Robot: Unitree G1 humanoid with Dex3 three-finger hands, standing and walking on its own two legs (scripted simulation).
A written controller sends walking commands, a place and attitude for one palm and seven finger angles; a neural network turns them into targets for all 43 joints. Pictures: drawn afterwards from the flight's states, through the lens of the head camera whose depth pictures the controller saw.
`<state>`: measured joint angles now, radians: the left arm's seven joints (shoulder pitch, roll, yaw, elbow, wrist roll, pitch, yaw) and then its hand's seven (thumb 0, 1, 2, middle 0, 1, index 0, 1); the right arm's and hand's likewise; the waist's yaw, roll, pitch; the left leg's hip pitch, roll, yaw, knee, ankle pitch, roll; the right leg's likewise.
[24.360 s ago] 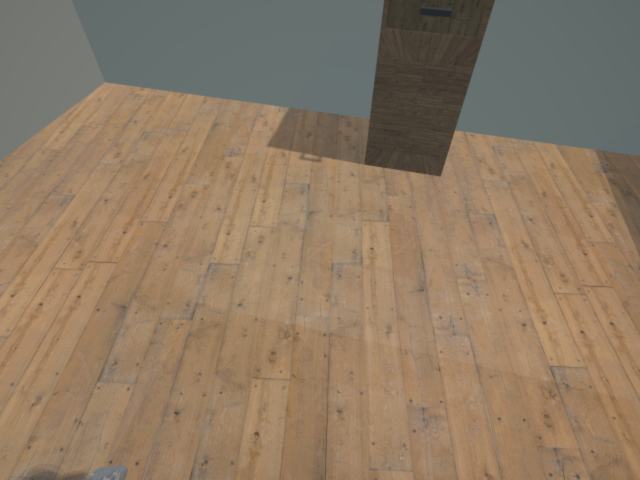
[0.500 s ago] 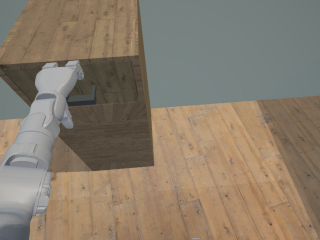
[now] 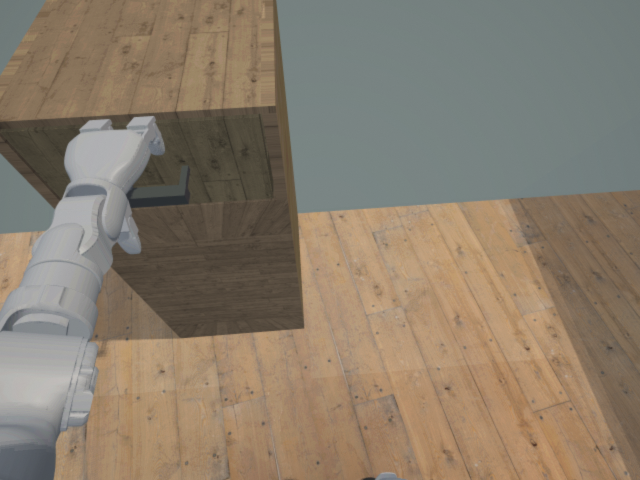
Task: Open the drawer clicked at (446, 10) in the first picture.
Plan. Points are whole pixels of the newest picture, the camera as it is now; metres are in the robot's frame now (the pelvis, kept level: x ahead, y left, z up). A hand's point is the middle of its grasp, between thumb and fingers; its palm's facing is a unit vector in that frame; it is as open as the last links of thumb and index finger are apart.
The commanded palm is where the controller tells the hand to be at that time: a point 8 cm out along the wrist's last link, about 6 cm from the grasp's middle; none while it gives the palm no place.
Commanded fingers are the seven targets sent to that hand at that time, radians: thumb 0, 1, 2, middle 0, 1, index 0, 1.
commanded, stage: lower the fingers behind the handle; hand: left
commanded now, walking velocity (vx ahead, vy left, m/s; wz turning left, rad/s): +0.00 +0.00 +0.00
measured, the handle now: (151, 185) +0.53 +0.25 +0.01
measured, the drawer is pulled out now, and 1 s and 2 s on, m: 0.00 0.00 0.00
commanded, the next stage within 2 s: lift the fingers back up to retry in 1.58 s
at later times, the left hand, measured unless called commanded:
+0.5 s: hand (129, 205) +0.47 +0.26 +0.03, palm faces -0.07 +0.01 -1.00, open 13.9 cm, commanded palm +0.46 +0.25 +0.09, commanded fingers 0.00 -0.50 0.30 -0.30 -1.20 -0.30 -1.20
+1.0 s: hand (141, 207) +0.48 +0.25 +0.02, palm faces -0.05 +0.01 -1.00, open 13.9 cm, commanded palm +0.46 +0.25 +0.05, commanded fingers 0.00 -0.50 0.30 -0.30 -1.20 -0.30 -1.20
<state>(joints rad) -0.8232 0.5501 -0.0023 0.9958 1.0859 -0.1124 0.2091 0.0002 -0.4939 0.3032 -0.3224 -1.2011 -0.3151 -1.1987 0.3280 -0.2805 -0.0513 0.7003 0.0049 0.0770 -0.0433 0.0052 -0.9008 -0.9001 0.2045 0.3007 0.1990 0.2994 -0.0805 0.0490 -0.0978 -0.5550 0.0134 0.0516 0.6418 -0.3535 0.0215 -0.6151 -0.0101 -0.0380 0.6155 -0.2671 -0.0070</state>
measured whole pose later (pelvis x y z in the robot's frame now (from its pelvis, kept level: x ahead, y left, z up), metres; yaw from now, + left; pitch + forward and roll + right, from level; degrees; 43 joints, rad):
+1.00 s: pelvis -0.01 +0.01 -0.02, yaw -1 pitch +20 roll -1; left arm -0.85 0.55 0.00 1.09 1.11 -0.08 0.31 0.00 -0.49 0.30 -0.29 -1.25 -0.31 -1.20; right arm 0.35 -0.27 -0.04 0.72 -0.01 0.08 -0.02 0.00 -0.90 -0.90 0.21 0.30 0.20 0.30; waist -0.11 0.05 -0.13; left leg -0.73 0.02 0.06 0.79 -0.41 0.04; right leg -0.79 -0.01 -0.02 0.74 -0.30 0.01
